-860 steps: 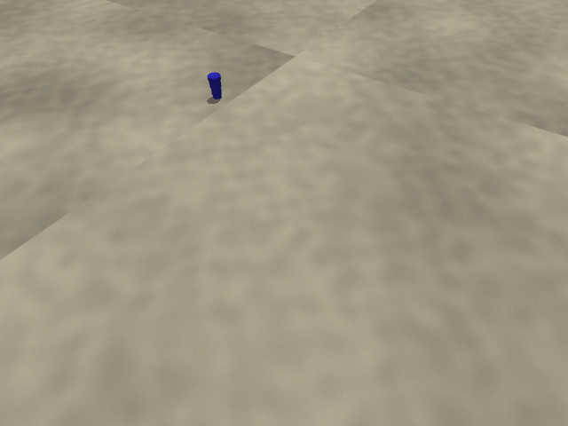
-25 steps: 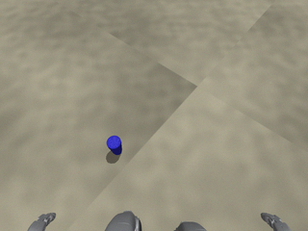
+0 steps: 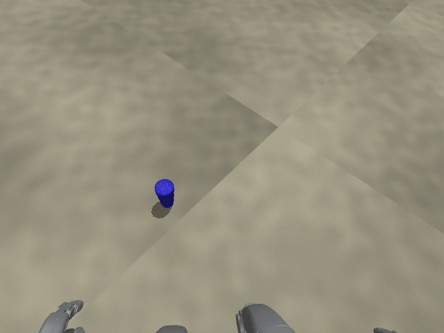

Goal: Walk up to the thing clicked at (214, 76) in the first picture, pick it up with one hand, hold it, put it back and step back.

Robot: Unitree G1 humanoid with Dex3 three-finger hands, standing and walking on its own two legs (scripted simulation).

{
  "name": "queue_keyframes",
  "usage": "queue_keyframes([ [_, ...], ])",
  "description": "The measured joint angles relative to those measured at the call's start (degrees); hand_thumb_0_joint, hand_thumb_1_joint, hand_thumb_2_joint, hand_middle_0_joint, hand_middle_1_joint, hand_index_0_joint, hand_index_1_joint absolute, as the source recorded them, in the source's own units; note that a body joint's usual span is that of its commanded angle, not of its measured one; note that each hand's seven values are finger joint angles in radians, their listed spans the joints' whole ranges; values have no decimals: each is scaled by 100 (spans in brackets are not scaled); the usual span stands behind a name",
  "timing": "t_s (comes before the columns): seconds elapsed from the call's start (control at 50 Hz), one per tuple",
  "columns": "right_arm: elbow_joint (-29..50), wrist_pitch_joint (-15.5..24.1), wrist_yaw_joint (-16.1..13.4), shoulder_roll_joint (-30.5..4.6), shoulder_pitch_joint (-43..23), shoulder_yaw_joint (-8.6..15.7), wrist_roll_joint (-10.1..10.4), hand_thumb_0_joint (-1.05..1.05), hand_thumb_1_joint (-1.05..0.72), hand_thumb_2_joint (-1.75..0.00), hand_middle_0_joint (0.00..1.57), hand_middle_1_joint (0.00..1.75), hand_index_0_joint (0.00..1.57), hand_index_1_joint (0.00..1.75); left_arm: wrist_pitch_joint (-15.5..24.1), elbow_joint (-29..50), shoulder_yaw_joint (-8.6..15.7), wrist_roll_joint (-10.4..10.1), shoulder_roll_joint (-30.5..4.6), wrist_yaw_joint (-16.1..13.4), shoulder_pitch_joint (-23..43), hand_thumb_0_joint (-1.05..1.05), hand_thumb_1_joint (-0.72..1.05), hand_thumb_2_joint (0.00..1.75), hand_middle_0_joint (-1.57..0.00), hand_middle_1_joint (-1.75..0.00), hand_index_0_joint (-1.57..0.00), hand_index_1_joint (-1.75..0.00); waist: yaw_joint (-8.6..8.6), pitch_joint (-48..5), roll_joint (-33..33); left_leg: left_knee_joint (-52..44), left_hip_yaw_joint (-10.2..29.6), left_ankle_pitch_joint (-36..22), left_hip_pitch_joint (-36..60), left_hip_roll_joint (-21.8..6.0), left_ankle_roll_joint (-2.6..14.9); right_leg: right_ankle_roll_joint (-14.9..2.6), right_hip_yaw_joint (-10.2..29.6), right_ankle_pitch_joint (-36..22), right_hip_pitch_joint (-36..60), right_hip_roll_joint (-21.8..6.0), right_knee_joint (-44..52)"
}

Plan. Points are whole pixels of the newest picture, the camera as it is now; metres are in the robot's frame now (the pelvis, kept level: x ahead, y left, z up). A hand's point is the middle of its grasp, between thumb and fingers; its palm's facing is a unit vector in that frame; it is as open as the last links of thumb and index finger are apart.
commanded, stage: walk up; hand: left
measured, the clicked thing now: (166, 195) +0.70 +0.25 -0.69
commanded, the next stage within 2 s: stand in 1.24 s
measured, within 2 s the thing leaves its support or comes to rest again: neither
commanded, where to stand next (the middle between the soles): +0.38 +0.00 m, yaw +1 degrees
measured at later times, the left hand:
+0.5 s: hand out of the picture +0.04 +0.25 -0.14, palm faces +0.00 -0.92 -0.39, open 7.4 cm
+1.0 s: hand out of the picture +0.09 +0.24 -0.15, palm faces +0.03 -0.94 -0.35, open 7.4 cm
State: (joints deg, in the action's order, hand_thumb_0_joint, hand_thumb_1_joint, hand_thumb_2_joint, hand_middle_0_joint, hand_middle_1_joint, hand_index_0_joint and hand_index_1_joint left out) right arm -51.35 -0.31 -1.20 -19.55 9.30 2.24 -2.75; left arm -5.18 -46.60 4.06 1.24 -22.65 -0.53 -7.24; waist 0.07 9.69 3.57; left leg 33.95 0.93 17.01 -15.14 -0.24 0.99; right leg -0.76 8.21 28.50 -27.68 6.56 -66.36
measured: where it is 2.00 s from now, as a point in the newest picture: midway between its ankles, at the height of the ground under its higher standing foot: outside the picture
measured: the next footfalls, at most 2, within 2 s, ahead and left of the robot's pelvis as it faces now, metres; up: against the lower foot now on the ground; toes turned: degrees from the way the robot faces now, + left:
right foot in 0.18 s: +0.00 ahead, -0.15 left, +0.00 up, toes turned -2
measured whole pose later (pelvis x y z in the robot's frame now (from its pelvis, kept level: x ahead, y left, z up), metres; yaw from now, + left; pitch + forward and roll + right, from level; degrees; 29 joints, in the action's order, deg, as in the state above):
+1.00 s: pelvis -0.01 -0.02 +0.00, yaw +1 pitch -2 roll +0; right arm -59.0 1.5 0.3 -19.3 6.9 1.1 -1.0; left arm 1.2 -58.7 1.9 -0.1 -21.0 -0.2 -4.9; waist 0.7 4.5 0.7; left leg 30.6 3.0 16.7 -12.0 0.3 -0.4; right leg 0.7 -1.9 18.5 -8.6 -1.4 -29.0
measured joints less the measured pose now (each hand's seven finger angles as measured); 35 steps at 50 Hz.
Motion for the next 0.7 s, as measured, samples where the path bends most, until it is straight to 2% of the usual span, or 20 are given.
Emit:
queue_keyframes([
  [0.06, 43, 67, 3, -24, 60, 45, 11, 0, -90, -90, 21, 30, 21, 30, 64, -103, 44, -5, -34, 76, -264, 1, 90, 90, -21, -30, -20, -30, 34, -108, -17, -157, -49, -184, -73, -124, -55, 79, 57, -242, 345, -133, 233],
  [0.12, 118, 96, 51, -82, 56, 78, 8, 0, -90, -90, 21, 30, 21, 30, 157, -288, 25, -5, -95, 141, -501, 1, 90, 90, -21, -30, -20, -30, 43, -193, 3, -96, -163, -218, -172, -183, -72, 171, -78, -150, 960, -482, 1510],
  [0.16, 175, 59, 106, -151, 24, 87, -19, 0, -90, -90, 21, 30, 21, 30, 253, -455, 8, -4, -110, 160, -634, 1, 90, 90, -21, -30, -20, -30, 45, -264, -31, 120, -257, -136, -290, -249, -90, 146, -271, -100, 1420, -649, 2560],
  [0.18, 192, 28, 126, -203, 6, 95, -19, 0, -90, -90, 21, 30, 21, 30, 318, -556, 12, 5, -89, 150, -672, 1, 90, 90, -21, -30, -20, -30, 47, -286, -102, 295, -271, -69, -370, -312, -124, 117, -353, -402, 1643, -648, 3089],
  [0.2, 169, -8, 128, -290, -21, 123, -4, 0, -90, -90, 21, 30, 21, 30, 374, -684, 18, 25, 14, 125, -645, 1, 90, 90, -21, -30, -20, -30, -2, -223, -345, 494, -146, 8, -415, -455, -114, 115, -469, -659, 1773, -502, 3252],
  [0.22, 132, -52, 120, -353, 3, 147, 23, 0, -90, -90, 21, 30, 21, 30, 428, -761, 2, 56, 113, 112, -659, 1, 91, 90, -21, -30, -20, -30, -55, -219, -559, 675, 50, 214, -458, -508, -59, 108, -584, -747, 1860, -383, 3311],
  [0.24, 83, -95, 107, -367, 74, 158, 46, 0, -90, -90, 21, 30, 21, 30, 468, -785, -24, 85, 173, 112, -723, 1, 91, 90, -21, -30, -20, -30, -44, -318, -636, 825, 204, 556, -516, -419, -59, 93, -614, -758, 1853, -362, 3299],
  [0.26, 14, -121, 102, -355, 147, 157, 65, 0, -90, -90, 21, 30, 21, 30, 489, -793, -54, 108, 198, 118, -789, 1, 90, 90, -21, -30, -20, -30, 31, -441, -611, 1009, 276, 846, -567, -260, -90, 58, -563, -736, 1803, -411, 3249],
  [0.3, -114, -132, 138, -352, 241, 138, 121, 0, -90, -90, 21, 30, 21, 30, 506, -820, -86, 109, 240, 117, -858, 1, 90, 90, -21, -30, -20, -30, 133, -577, -547, 1290, 296, 1001, -571, -31, -124, 15, -454, -735, 1788, -531, 3247],
  [0.34, -203, -91, 166, -371, 320, 133, 165, 0, -90, -90, 21, 30, 21, 30, 544, -845, -102, 94, 291, 103, -840, 1, 90, 90, -21, -30, -20, -30, 93, -644, -584, 1230, 318, 882, -515, 37, -130, 57, -505, -799, 1835, -611, 3365],
  [0.42, -353, -27, 211, -347, 418, 107, 146, 0, -90, -90, 21, 30, 20, 30, 637, -776, -113, 58, 285, 111, -667, 1, 90, 90, -21, -30, -21, -30, 64, -646, -612, 603, 210, 752, -241, 7, -135, 137, -650, -801, 1819, -714, 3393],
  [0.44, -387, -1, 223, -327, 429, 101, 141, 0, -90, -90, 21, 30, 20, 30, 634, -755, -119, 44, 262, 114, -608, 1, 90, 90, -21, -30, -21, -30, 49, -631, -597, 283, 146, 607, -108, 0, -132, 158, -691, -766, 1796, -743, 3344],
  [0.48, -476, 59, 221, -211, 382, 98, 124, 0, -90, -90, 21, 30, 20, 30, 594, -749, -122, 5, 169, 100, -463, 1, 90, 90, -21, -30, -21, -30, 47, -525, -404, -136, 67, -187, 68, 130, -130, 214, -667, -654, 1746, -894, 3149],
  [0.52, -497, 127, 210, -75, 333, 70, 91, 0, -90, -90, 21, 30, 21, 30, 540, -773, -120, -62, 101, 66, -377, 1, 90, 90, -21, -30, -20, -30, 67, -484, -234, -227, -41, -229, 135, 190, -109, 116, -571, -544, 1589, -939, 2844],
  [0.56, -483, 172, 228, 4, 328, 36, 81, 0, -90, -90, 21, 30, 21, 30, 502, -836, -137, -94, 67, 50, -302, 1, 90, 90, -21, -30, -20, -30, 4, -526, -248, -230, 5, -175, 120, 111, -66, 11, -654, -97, 1432, -807, 2551],
  [0.6, -475, 180, 231, 66, 317, 2, 55, 0, -90, -90, 21, 30, 21, 30, 502, -861, -138, -103, 16, 63, -244, 1, 90, 90, -21, -30, -20, -30, -20, -555, -217, -301, 21, -185, 148, 55, -84, -62, -722, 93, 1369, -752, 2572],
  [0.64, -472, 176, 228, 77, 281, -26, 73, 0, -90, -90, 21, 30, 21, 30, 574, -873, -138, -113, -6, 66, -199, 1, 90, 90, -21, -30, -20, -30, -15, -555, -197, -287, 17, -166, 147, 19, -149, -90, -800, -361, 1469, -759, 3129],
  [0.66, -486, 160, 220, 62, 239, -34, 102, 0, -90, -90, 21, 30, 21, 30, 620, -891, -134, -107, 4, 60, -170, 1, 90, 90, -21, -30, -20, -30, -11, -530, -216, -213, 27, -121, 134, -5, -179, -43, -826, -960, 1550, -748, 3397],
  [0.7, -531, 99, 190, -11, 155, -33, 171, 0, -90, -90, 21, 30, 21, 30, 687, -954, -141, -72, 108, 37, -118, 1, 90, 90, -21, -30, -20, -30, -35, -499, -401, -9, 152, -17, 79, -114, -208, 32, -941, -1185, 1660, -637, 3529],
])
